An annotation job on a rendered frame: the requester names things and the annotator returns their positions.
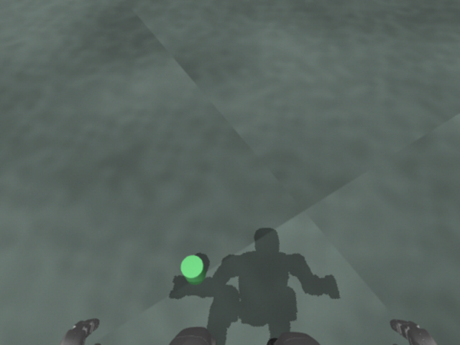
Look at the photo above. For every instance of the can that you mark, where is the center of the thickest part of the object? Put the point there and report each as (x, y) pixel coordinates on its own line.
(193, 270)

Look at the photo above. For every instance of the right robot hand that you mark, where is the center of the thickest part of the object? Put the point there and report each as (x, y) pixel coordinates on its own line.
(412, 332)

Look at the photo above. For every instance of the left robot hand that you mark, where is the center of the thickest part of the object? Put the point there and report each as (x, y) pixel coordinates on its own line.
(80, 332)

